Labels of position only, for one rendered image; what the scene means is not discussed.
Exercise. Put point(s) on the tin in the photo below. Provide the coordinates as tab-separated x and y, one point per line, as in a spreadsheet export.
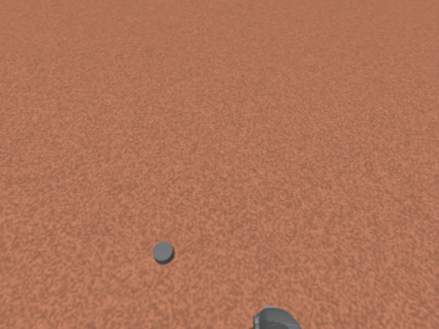
163	253

